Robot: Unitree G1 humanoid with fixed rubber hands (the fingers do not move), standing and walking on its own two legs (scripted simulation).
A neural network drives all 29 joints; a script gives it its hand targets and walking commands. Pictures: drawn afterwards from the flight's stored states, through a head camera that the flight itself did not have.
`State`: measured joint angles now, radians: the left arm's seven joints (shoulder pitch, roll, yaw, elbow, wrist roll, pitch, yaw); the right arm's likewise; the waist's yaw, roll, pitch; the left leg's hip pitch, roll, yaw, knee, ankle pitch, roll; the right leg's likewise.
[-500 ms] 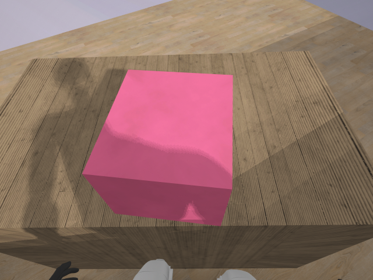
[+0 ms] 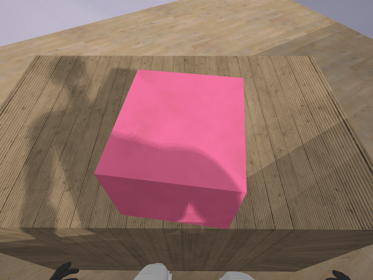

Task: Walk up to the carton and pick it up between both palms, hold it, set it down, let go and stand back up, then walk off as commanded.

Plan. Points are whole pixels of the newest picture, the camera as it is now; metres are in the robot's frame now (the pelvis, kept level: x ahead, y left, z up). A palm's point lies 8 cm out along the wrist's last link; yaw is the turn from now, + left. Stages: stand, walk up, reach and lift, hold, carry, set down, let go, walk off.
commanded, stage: walk up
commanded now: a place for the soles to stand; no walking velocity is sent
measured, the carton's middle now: (181, 146) +0.38 +0.04 +0.04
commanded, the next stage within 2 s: stand in 1.34 s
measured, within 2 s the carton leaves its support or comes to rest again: neither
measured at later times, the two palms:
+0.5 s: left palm out of the picture +0.01 +0.40 -0.10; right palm out of the picture +0.07 -0.22 -0.10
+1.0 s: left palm out of the picture +0.01 +0.39 -0.09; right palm out of the picture +0.06 -0.23 -0.10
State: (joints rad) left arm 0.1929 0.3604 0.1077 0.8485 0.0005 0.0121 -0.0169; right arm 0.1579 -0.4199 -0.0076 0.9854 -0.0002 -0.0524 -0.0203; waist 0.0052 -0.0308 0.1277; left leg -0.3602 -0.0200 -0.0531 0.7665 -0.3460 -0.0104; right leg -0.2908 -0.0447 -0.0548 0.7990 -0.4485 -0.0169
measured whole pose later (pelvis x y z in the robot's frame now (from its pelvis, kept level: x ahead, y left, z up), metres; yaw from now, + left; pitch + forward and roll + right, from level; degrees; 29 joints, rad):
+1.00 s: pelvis -0.06 +0.07 +0.01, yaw +4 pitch -2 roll -1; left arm 0.19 0.36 0.08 0.86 0.00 -0.05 0.01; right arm 0.13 -0.39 -0.03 0.93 0.00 -0.01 0.03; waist 0.01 0.02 0.13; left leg -0.41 -0.04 -0.05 0.73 -0.28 0.02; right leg -0.30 -0.01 -0.05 0.73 -0.39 0.00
